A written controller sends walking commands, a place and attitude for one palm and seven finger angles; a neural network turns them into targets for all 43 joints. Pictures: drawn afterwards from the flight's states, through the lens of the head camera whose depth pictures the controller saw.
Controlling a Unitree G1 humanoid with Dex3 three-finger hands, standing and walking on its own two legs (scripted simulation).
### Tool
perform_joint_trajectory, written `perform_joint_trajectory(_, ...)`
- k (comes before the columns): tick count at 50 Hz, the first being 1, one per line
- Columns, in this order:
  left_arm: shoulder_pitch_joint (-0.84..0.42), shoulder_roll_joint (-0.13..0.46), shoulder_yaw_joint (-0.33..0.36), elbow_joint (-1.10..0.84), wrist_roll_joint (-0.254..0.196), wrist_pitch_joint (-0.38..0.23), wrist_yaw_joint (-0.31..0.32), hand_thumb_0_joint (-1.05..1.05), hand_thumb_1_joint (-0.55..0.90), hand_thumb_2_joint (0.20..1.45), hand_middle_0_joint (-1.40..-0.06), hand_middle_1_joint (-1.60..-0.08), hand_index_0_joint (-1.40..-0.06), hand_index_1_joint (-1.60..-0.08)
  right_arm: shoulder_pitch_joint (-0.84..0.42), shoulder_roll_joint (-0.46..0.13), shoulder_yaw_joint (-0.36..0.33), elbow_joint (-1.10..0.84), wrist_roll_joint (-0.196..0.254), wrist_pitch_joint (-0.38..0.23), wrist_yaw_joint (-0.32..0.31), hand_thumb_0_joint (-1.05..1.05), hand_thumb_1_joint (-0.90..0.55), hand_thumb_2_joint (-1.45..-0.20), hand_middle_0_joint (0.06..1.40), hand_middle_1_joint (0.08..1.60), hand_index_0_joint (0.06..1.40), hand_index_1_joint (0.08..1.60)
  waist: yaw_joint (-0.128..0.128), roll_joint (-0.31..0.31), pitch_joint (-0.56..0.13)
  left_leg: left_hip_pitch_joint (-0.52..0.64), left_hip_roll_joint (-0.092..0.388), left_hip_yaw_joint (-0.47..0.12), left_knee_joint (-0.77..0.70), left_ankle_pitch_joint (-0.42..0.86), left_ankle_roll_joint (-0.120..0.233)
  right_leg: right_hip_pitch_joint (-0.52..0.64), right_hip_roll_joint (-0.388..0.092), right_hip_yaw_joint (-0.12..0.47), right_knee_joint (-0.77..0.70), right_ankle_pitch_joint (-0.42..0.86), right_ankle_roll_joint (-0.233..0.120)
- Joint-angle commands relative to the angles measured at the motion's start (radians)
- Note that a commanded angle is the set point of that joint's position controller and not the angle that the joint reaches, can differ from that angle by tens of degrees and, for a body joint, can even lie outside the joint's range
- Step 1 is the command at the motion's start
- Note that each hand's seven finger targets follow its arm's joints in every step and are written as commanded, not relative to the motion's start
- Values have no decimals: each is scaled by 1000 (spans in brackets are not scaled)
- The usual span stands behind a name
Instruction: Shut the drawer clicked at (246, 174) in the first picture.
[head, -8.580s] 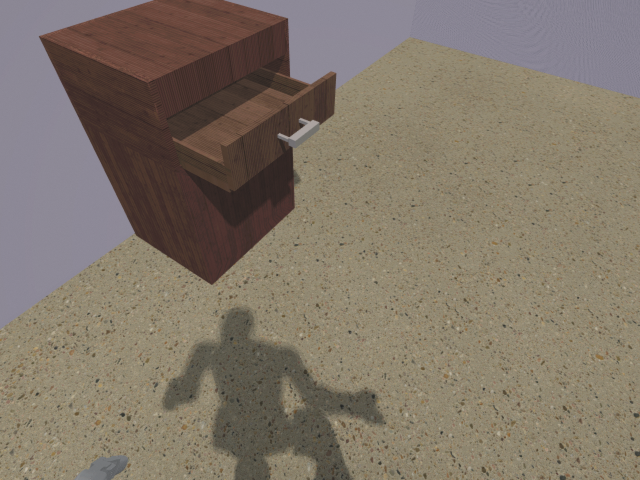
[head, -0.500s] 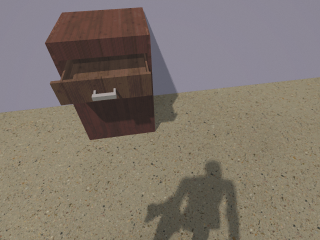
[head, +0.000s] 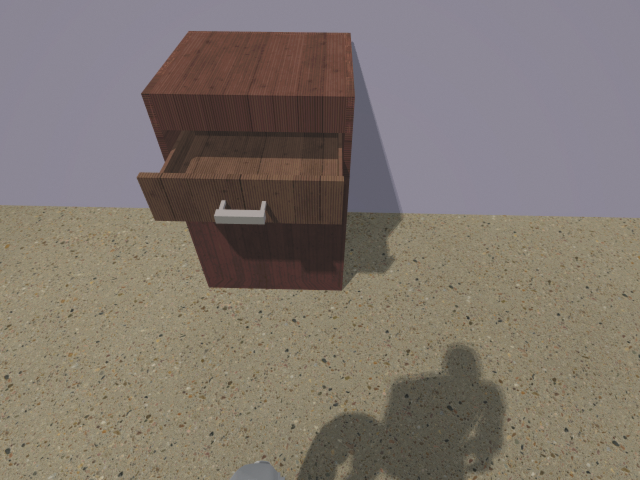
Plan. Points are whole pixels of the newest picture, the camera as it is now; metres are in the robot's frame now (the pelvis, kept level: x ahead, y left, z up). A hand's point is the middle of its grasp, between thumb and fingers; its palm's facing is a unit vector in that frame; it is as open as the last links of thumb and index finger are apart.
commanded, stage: take the last steps up to it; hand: left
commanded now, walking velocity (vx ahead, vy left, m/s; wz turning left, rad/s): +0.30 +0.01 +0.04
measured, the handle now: (241, 210) +0.70 +0.28 -0.15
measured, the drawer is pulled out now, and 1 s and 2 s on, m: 0.20 0.20 0.20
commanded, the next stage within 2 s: come to a stop and stand still in 0.64 s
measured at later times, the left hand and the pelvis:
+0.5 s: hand (200, 410) +0.25 +0.23 -0.17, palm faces +0.04 -0.98 -0.21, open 7.4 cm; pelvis +0.16 +0.04 +0.00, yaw -1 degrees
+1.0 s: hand (249, 384) +0.30 +0.16 -0.17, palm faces +0.05 -0.97 -0.23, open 7.3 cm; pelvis +0.27 -0.02 -0.01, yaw -1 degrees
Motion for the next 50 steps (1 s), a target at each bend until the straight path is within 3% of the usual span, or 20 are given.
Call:
perform_joint_trajectory(1, 84, 154, 31, -8, 5, -12, 7, 0, 900, 900, -200, -300, -200, -300, -123, -1, 13, -96, 6, -42, 10, 0, -900, -900, 200, 300, 200, 300, 7, -139, 149, -30, -28, 40, -146, -60, 22, -36, -318, 209, -85, 268, -99)
perform_joint_trajectory(4, 77, 159, 37, -3, 2, -3, 8, 0, 900, 900, -200, -300, -200, -300, -80, -11, 15, -87, 5, -54, 3, 0, -900, -900, 200, 300, 200, 300, -18, -141, 103, 114, -70, 75, -255, -66, 47, -28, -299, 174, 21, 372, -82)
perform_joint_trajectory(6, 46, 151, 36, -10, -6, 1, 3, 0, 900, 900, -200, -300, -200, -300, 106, -57, 5, -26, 0, -69, -13, 0, -900, -900, 200, 300, 200, 300, -104, -76, 15, 441, -88, 77, -372, 9, 76, -164, -224, 103, 287, 436, -39)
perform_joint_trajectory(7, 57, 110, 31, -33, -12, 2, -3, 0, 900, 900, -200, -300, -200, -300, 239, -150, -18, 2, -8, -78, -26, 0, -900, -900, 200, 300, 200, 300, -154, 105, -88, 669, 111, -168, -411, 37, 141, -363, -135, 41, 535, 179, 10)
perform_joint_trajectory(8, 26, 82, 19, -69, -14, -2, -8, 0, 900, 900, -200, -300, -200, -300, 338, -225, -31, 26, 1, -73, -36, 0, -900, -900, 200, 300, 200, 300, -168, 261, -139, 779, 311, -443, -509, 184, 233, -566, -46, 46, 794, -313, 40)
perform_joint_trajectory(9, -26, 119, 30, -87, -7, 4, -3, 0, 900, 900, -200, -300, -200, -300, 329, -216, -28, 29, 10, -64, -42, 0, -900, -900, 200, 300, 200, 300, -166, 127, -105, 731, 335, -430, -532, 178, 269, -611, -78, 132, 902, -330, 21)
perform_joint_trajectory(12, -93, 97, 42, -82, -3, 22, -17, 0, 900, 900, -200, -300, -200, -300, 143, -99, 2, -16, 11, -78, -45, 0, -900, -900, 200, 300, 200, 300, -93, 9, 65, 430, 245, -255, -615, 130, 219, -584, -154, 177, 934, -142, 32)
perform_joint_trajectory(14, -62, 68, 42, -75, 3, 39, -22, 0, 900, 900, -200, -300, -200, -300, 128, -64, 13, -12, 12, -89, -44, 0, -900, -900, 200, 300, 200, 300, -54, 43, 84, 349, 180, -144, -645, 167, 189, -529, -152, 164, 886, -68, 46)
perform_joint_trajectory(17, -84, 73, 50, -99, 6, 54, -26, 0, 900, 900, -200, -300, -200, -300, 147, -51, 10, -20, 12, -101, -46, 0, -900, -900, 200, 300, 200, 300, -41, 62, 75, 365, 154, -83, -659, 270, 199, -553, -152, 157, 821, 0, 60)
perform_joint_trajectory(27, -345, 118, 47, -214, -1, 56, -35, 0, 900, 900, -200, -300, -200, -300, 216, -118, 0, 14, -4, -77, -42, 0, -900, -900, 200, 300, 200, 300, -82, 78, 139, 404, 167, -56, -592, 280, 193, -461, -109, 99, 393, 17, 44)
perform_joint_trajectory(29, -290, 133, 51, -199, 1, 49, -35, 0, 900, 900, -200, -300, -200, -300, 208, -124, 1, 19, -2, -69, -42, 0, -900, -900, 200, 300, 200, 300, -53, 46, 109, 363, 150, -34, -504, 276, 167, -307, -73, 75, 315, 37, 32)
perform_joint_trajectory(30, -205, 149, 55, -171, 3, 39, -33, 0, 900, 900, -200, -300, -200, -300, 213, -119, 5, 23, 3, -66, -41, 0, -900, -900, 200, 300, 200, 300, -16, -2, 57, 342, 108, -3, -394, 290, 140, -172, -48, 57, 244, 81, 27)
perform_joint_trajectory(31, -92, 207, 68, -136, 7, 24, -26, 0, 900, 900, -200, -300, -200, -300, 216, -96, 8, 26, 11, -70, -34, 0, -900, -900, 200, 300, 200, 300, 34, -100, -23, 252, 47, 37, -202, 219, 102, 12, -112, 153, 197, 130, 0)
perform_joint_trajectory(32, 8, 302, 92, -110, 10, 13, -16, 0, 900, 900, -200, -300, -200, -300, 261, -39, 17, 9, 19, -74, -27, 0, -900, -900, 200, 300, 200, 300, 48, -324, -128, 59, -84, 114, 72, -159, 51, 200, -360, 475, 119, 249, -92)
perform_joint_trajectory(33, 49, 343, 91, -105, -12, 16, -14, 0, 900, 900, -200, -300, -200, -300, 231, -69, 17, -10, 21, -64, -32, 0, -900, -900, 200, 300, 200, 300, 55, -287, -151, 5, -112, 25, 282, -451, 46, 175, -456, 599, 26, 338, -178)
perform_joint_trajectory(34, -38, 315, 86, -119, -14, 16, -10, 0, 900, 900, -200, -300, -200, -300, 226, -73, 8, 2, 20, -59, -34, 0, -900, -900, 200, 300, 200, 300, 26, -196, -115, -7, -75, -49, 366, -391, 54, 95, -433, 551, -3, 219, -192)
perform_joint_trajectory(36, -184, 245, 68, -156, -16, 19, -2, 0, 900, 900, -200, -300, -200, -300, 180, -49, 6, 8, 14, -45, -27, 0, -900, -900, 200, 300, 200, 300, -25, -113, 3, -5, -23, -66, 382, -242, 45, -98, -376, 439, -51, 129, -151)
perform_joint_trajectory(40, -282, 155, 32, -169, -9, 19, 9, 0, 900, 900, -200, -300, -200, -300, 254, 16, 29, 53, 15, -3, -38, 0, -900, -900, 200, 300, 200, 300, -105, -102, 45, 182, -18, -51, 148, -154, -6, -342, -299, 216, -71, 344, -104)
perform_joint_trajectory(46, -216, 216, 52, -147, -3, 49, 21, 0, 900, 900, -200, -300, -200, -300, 152, -15, 21, 13, 25, 21, -40, 0, -900, -900, 200, 300, 200, 300, -47, -122, -10, 167, -64, -33, -50, -185, -27, -196, -321, 251, 28, 530, -140)
perform_joint_trajectory(50, -203, 231, 66, -137, 0, 65, 26, 0, 900, 900, -200, -300, -200, -300, 96, -39, 12, -19, 22, 22, -43, 0, -900, -900, 200, 300, 200, 300, -38, -181, -15, 180, -79, -39, -135, -191, -24, -155, -334, 283, 75, 578, -149)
